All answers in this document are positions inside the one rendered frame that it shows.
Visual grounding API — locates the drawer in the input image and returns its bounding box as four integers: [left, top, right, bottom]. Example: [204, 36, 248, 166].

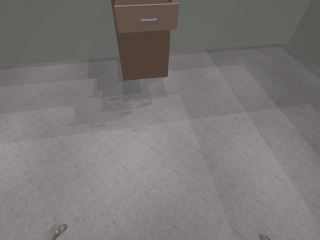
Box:
[114, 0, 179, 33]

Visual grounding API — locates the cabinet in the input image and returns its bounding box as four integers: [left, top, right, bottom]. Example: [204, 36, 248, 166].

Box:
[111, 0, 172, 81]

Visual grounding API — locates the robot left hand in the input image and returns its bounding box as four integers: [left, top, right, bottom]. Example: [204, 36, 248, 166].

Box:
[38, 223, 68, 240]

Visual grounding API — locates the handle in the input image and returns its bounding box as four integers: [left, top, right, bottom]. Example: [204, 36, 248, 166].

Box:
[140, 17, 158, 26]

